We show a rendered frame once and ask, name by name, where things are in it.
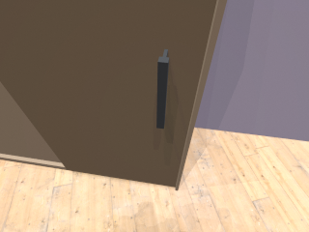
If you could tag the wardrobe door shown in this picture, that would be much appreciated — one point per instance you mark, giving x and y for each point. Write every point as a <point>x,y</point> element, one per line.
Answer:
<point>18,136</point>
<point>84,72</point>

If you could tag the handle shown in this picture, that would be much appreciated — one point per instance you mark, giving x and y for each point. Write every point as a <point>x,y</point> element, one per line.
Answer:
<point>162,83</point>

